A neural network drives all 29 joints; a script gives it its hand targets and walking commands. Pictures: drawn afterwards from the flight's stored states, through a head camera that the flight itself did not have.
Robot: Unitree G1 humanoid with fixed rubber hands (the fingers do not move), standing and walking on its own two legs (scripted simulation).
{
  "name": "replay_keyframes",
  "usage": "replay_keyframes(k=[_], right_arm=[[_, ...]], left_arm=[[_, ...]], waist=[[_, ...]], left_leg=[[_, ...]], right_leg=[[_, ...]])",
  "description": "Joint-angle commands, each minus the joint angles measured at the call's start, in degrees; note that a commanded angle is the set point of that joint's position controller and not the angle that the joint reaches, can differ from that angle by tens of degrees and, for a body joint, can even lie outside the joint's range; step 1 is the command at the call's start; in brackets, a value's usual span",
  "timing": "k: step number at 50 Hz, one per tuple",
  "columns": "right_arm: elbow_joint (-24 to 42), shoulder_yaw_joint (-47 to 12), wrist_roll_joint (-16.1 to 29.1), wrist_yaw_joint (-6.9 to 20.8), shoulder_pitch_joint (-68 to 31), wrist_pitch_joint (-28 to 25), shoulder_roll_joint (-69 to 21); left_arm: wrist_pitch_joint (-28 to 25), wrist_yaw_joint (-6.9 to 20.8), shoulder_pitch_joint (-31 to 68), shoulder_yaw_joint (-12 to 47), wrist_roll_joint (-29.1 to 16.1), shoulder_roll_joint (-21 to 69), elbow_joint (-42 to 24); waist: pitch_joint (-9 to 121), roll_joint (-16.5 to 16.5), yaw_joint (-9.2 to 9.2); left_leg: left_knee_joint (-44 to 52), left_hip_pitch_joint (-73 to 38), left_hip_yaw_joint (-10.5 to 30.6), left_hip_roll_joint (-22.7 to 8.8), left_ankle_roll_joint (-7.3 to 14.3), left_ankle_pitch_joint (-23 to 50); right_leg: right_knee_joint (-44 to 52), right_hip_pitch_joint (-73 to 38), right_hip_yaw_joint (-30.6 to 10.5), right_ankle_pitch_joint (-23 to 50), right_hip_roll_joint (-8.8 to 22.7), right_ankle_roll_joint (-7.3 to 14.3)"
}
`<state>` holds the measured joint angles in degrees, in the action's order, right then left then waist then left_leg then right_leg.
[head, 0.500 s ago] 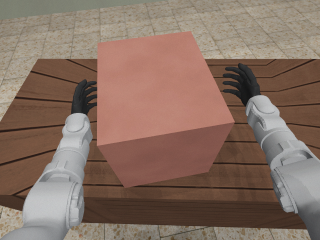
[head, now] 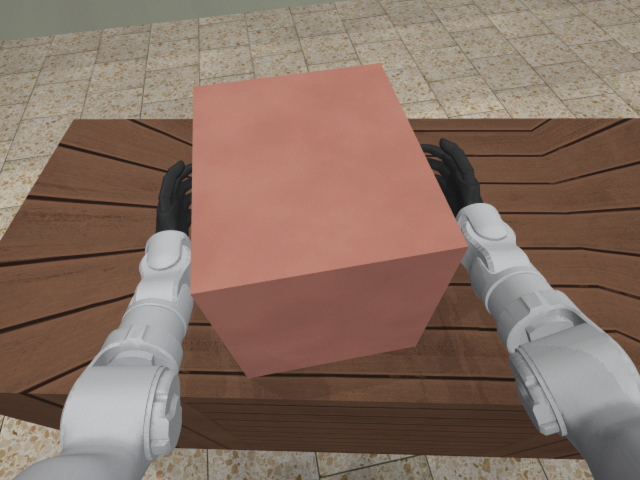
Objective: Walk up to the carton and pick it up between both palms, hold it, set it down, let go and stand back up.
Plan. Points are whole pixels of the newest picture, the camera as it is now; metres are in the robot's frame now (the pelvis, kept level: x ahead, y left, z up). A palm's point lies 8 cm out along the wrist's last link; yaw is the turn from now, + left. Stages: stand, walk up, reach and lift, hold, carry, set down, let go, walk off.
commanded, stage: reach and lift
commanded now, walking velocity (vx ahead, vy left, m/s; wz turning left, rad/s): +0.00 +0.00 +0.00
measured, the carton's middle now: (312, 225) +0.44 +0.04 +0.03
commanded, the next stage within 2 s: none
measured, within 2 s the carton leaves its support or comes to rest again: leaves its support in 1.76 s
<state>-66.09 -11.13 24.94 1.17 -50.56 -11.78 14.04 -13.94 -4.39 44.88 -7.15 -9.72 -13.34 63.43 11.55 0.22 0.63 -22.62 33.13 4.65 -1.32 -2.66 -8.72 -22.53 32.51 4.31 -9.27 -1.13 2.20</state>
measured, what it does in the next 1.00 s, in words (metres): stands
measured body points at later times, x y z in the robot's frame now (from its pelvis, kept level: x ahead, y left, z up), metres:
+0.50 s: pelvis +0.00 +0.00 +0.00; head +0.07 +0.00 +0.44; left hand +0.43 +0.21 +0.06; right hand +0.45 -0.14 +0.07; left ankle +0.00 +0.15 -0.74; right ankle +0.00 -0.09 -0.74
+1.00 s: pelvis -0.01 +0.00 +0.01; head +0.04 +0.01 +0.45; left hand +0.41 +0.21 +0.06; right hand +0.43 -0.13 +0.07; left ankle +0.00 +0.15 -0.74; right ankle +0.00 -0.09 -0.74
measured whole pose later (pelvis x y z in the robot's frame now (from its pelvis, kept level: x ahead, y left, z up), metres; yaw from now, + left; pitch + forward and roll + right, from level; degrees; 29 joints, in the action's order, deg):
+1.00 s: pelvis -0.01 +0.00 +0.01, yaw +0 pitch +11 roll -1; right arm -66.1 15.2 -8.2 0.9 -47.6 -13.3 3.7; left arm -13.8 -6.4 43.6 -23.2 7.5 -6.6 63.4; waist 6.1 0.3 0.6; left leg -22.6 24.5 4.6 -1.5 -2.8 -9.4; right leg -20.9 23.1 4.3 -9.1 -1.3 2.0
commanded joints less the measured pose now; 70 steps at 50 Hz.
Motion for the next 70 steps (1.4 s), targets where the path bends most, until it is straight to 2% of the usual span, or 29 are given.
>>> replay_keyframes(k=[1, 2, 5, 6, 7, 13, 15, 16, 17, 21, 25, 27, 29, 31, 34, 37, 40, 41, 45, 50, 51, 53, 60, 61, 63, 64, 65, 66, 70], right_arm=[[4.4, 5.0, -7.6, -1.5, -22.4, -2.2, 3.2], [5.5, 5.0, -7.7, -1.4, -22.6, -2.1, 2.8], [5.4, 6.3, -9.1, -1.6, -21.6, -2.2, 1.1], [5.7, 8.0, -10.5, -1.9, -22.5, -2.6, 1.4], [4.6, 7.8, -10.8, -2.1, -21.9, -2.5, 1.1], [5.5, 9.4, -11.7, -2.5, -22.1, -2.6, -1.3], [5.3, 10.7, -13.0, -2.2, -22.3, -2.4, -2.7], [3.9, 10.1, -13.3, -2.3, -22.2, -1.9, -2.4], [4.8, 10.1, -14.1, -2.2, -22.5, -1.9, -3.2], [5.4, 11.8, -15.7, -2.1, -23.1, -2.6, -6.0], [5.9, 11.6, -17.2, -1.3, -23.4, -2.8, -9.8], [5.6, 12.7, -19.1, -0.6, -22.8, -2.6, -12.5], [6.8, 12.7, -23.4, 1.6, -24.9, -2.8, -22.7], [6.8, 13.9, -31.3, 4.8, -24.2, -3.0, -39.0], [5.1, 17.1, -37.0, 6.0, -20.7, -3.5, -41.2], [7.1, 17.8, -40.4, 6.6, -20.3, -3.8, -41.5], [6.5, 18.5, -40.9, 6.9, -19.7, -3.4, -41.9], [6.3, 19.5, -41.6, 7.2, -20.3, -3.6, -41.9], [6.5, 20.3, -42.1, 7.2, -20.6, -3.9, -41.2], [7.0, 20.3, -41.2, 7.4, -22.1, -4.5, -41.3], [6.0, 21.6, -42.3, 7.1, -22.1, -4.1, -41.3], [5.3, 21.8, -41.7, 7.3, -22.2, -3.7, -40.6], [5.8, 21.4, -41.4, 7.2, -23.2, -4.4, -41.6], [5.5, 20.4, -40.6, 7.3, -22.4, -4.4, -41.1], [6.4, 20.5, -41.2, 7.3, -23.1, -4.5, -41.7], [4.7, 20.8, -40.9, 7.0, -22.6, -4.1, -42.3], [5.2, 21.0, -41.2, 6.9, -21.7, -4.3, -42.5], [5.7, 20.2, -40.8, 7.1, -22.2, -4.4, -42.7], [5.8, 19.3, -39.9, 6.9, -22.4, -4.6, -42.7]], left_arm=[[-2.5, 0.0, 19.3, -0.5, 4.1, 4.8, -4.8], [-2.8, -0.2, 19.0, -2.0, 4.4, 4.3, -4.6], [-2.7, -0.2, 18.6, -2.2, 5.2, 5.9, -5.1], [-3.0, -0.5, 20.1, -1.9, 5.7, 6.3, -6.9], [-3.0, -0.6, 19.5, -2.7, 6.3, 5.8, -6.1], [-2.7, -0.9, 20.6, -2.5, 7.6, 9.0, -7.5], [-3.0, -0.9, 21.6, -2.9, 8.0, 10.3, -7.9], [-2.6, -0.7, 20.5, -3.9, 8.8, 9.1, -5.1], [-2.9, -0.6, 21.1, -3.2, 8.8, 9.8, -7.0], [-3.6, -0.5, 21.7, -3.6, 10.7, 12.3, -8.3], [-3.8, 0.1, 22.5, -4.0, 11.7, 15.1, -8.7], [-4.0, 1.1, 22.6, -5.1, 13.5, 16.9, -7.4], [-4.0, 3.7, 23.9, -4.6, 16.3, 25.1, -6.8], [-3.9, 7.7, 25.0, -3.4, 21.0, 37.6, -5.7], [-3.5, 8.9, 25.6, -0.5, 22.5, 39.1, -5.2], [-3.0, 9.2, 25.0, -2.0, 23.3, 39.2, -3.8], [-2.1, 9.3, 23.4, -3.6, 24.0, 39.8, -3.5], [-1.5, 9.2, 23.5, -4.3, 24.5, 39.8, -2.6], [-1.4, 8.7, 25.1, -3.2, 23.4, 39.5, -5.6], [-1.6, 7.3, 26.5, -2.5, 23.1, 40.7, -6.0], [-1.6, 7.2, 27.8, -2.5, 22.7, 39.8, -5.5], [-1.1, 7.1, 26.9, -3.6, 23.4, 39.5, -5.0], [-1.4, 6.6, 27.8, -3.2, 23.3, 40.8, -6.2], [-1.3, 6.6, 26.4, -3.4, 23.3, 40.4, -5.6], [-1.4, 6.7, 27.6, -3.2, 23.0, 39.9, -5.4], [-1.2, 6.8, 27.4, -3.7, 23.5, 39.8, -5.5], [-1.3, 6.7, 27.7, -3.1, 23.0, 41.1, -6.1], [-1.4, 7.0, 25.8, -4.2, 23.9, 40.1, -4.7], [-1.5, 6.8, 27.4, -2.9, 22.7, 41.4, -6.0]], waist=[[32.7, 1.6, 5.92], [34.8, 1.1, 7.48], [33.1, 0.6, 6.48], [35.9, 2.2, 5.12], [34.0, 1.6, 5.94], [34.8, 3.8, 5.47], [35.4, 2.5, 5.06], [32.4, 2.0, 6.11], [32.7, 1.1, 4.75], [35.5, 2.9, 5.26], [34.2, 1.7, 5.57], [32.3, 0.8, 5.55], [32.1, 0.3, 6.46], [29.7, -0.9, 5.36], [28.6, 2.1, 3.93], [26.4, 0.8, 4.27], [23.3, 0.0, 4.09], [23.5, 1.6, 4.58], [22.6, 1.3, 3.31], [25.6, 2.6, 4.13], [23.3, 1.0, 2.65], [21.6, 1.3, 3.51], [24.6, 1.2, 3.22], [24.3, 1.6, 4.21], [24.1, 0.0, 3.11], [23.3, 0.9, 3.71], [23.2, 0.7, 2.46], [22.8, -0.1, 4.17], [24.1, 0.4, 3.29]], left_leg=[[-5.3, -15.2, -7.0, 0.3, -1.9, 24.5], [-5.5, -15.2, -7.3, 0.3, -1.6, 24.3], [-5.6, -16.2, -7.5, 0.3, -1.7, 25.4], [-5.8, -17.1, -7.3, 0.3, -2.0, 25.9], [-5.8, -17.3, -7.2, 0.0, -2.2, 26.3], [-5.7, -19.1, -7.2, -0.2, -2.5, 27.6], [-5.9, -20.0, -7.6, 0.0, -2.5, 27.2], [-5.4, -18.7, -7.8, 0.1, -2.1, 27.1], [-5.4, -18.9, -7.8, 0.2, -1.9, 25.9], [-5.2, -19.1, -7.6, 0.2, -2.2, 27.7], [-4.9, -19.2, -8.1, 0.3, -1.8, 28.0], [-4.0, -18.7, -8.4, 0.5, -1.4, 26.1], [-2.6, -17.9, -9.2, 0.9, -0.7, 24.7], [-0.8, -18.1, -9.3, 1.2, 0.0, 23.1], [0.0, -19.7, -9.4, 1.2, -0.8, 21.5], [1.1, -15.1, -9.6, 1.5, -0.3, 18.3], [2.5, -14.3, -9.7, 1.3, 0.3, 16.8], [2.9, -14.1, -9.8, 1.3, 0.3, 15.9], [3.2, -14.7, -9.7, 1.5, 0.2, 15.7], [2.8, -16.9, -9.5, 1.4, -0.3, 16.1], [3.0, -16.2, -9.2, 1.4, 0.1, 14.9], [3.8, -15.3, -9.2, 1.2, 0.1, 13.2], [3.7, -15.7, -9.3, 1.5, -0.2, 13.7], [3.3, -15.8, -9.4, 1.6, 0.2, 15.0], [3.4, -14.8, -9.2, 1.4, 0.6, 13.8], [3.6, -13.8, -9.4, 1.5, 0.6, 12.8], [3.8, -14.6, -9.1, 1.5, 0.3, 13.3], [3.4, -13.7, -9.7, 1.6, 0.5, 13.7], [3.3, -13.6, -9.6, 1.7, 0.2, 14.5]], right_leg=[[-2.0, -17.3, -2.3, 19.8, -1.4, -2.5], [-1.8, -16.9, -2.3, 18.2, -1.4, -2.6], [-1.5, -16.9, -2.3, 19.9, -1.4, -2.4], [-1.6, -16.7, -1.9, 20.1, -1.6, -2.5], [-1.5, -16.3, -1.7, 19.0, -1.6, -2.6], [-0.5, -16.3, -1.5, 18.8, -1.8, -2.2], [-0.2, -15.7, -1.4, 18.3, -1.8, -2.2], [-0.2, -16.2, -1.8, 18.4, -1.8, -2.4], [-0.4, -17.5, -2.0, 19.1, -1.6, -2.7], [-0.8, -18.2, -1.6, 20.7, -1.8, -2.5], [-0.7, -19.4, -1.8, 21.8, -1.4, -2.7], [-0.3, -20.4, -2.0, 20.9, -0.8, -2.9], [-0.2, -22.2, -2.4, 21.4, -0.2, -3.2], [-0.1, -25.5, -2.0, 23.6, 0.7, -3.9], [0.7, -27.4, -1.2, 24.2, 1.4, -3.8], [-0.3, -31.4, -1.7, 27.4, 2.1, -4.5], [0.0, -32.9, -1.4, 26.7, 2.0, -4.9], [0.3, -33.7, -1.3, 25.6, 2.1, -4.6], [1.3, -32.8, -1.5, 25.1, 1.8, -4.1], [2.1, -30.6, -1.3, 21.6, 0.9, -3.3], [2.3, -30.8, -1.4, 21.7, 1.1, -3.6], [2.5, -32.3, -1.4, 19.8, 1.2, -3.6], [2.3, -30.8, -1.3, 20.5, 0.9, -3.3], [2.7, -31.0, -1.6, 20.6, 0.9, -2.8], [2.0, -31.4, -1.7, 21.5, 0.8, -3.2], [2.2, -32.3, -2.3, 20.6, 1.4, -3.1], [2.0, -32.1, -1.6, 21.2, 0.8, -3.3], [1.7, -33.0, -2.2, 22.0, 1.0, -3.3], [1.8, -33.2, -2.0, 22.9, 1.1, -3.1]])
